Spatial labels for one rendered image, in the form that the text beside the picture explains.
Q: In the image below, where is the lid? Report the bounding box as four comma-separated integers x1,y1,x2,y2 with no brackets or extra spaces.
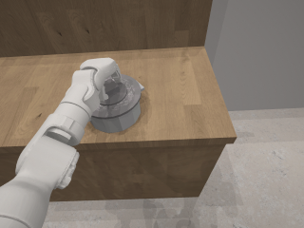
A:
91,74,142,120

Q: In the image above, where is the left robot hand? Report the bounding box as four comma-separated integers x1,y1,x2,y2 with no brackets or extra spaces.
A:
80,57,122,102

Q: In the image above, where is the table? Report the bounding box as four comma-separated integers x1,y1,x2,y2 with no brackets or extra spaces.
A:
0,0,238,202

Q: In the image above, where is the robot left upper arm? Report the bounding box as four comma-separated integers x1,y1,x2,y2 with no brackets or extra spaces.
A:
0,135,80,228

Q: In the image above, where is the left robot forearm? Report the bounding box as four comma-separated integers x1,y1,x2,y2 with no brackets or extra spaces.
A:
15,65,105,175

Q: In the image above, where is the pot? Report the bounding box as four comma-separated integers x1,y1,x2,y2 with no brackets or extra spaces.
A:
89,82,144,133

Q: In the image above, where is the knob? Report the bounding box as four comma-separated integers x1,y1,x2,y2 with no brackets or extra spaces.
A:
104,78,120,96

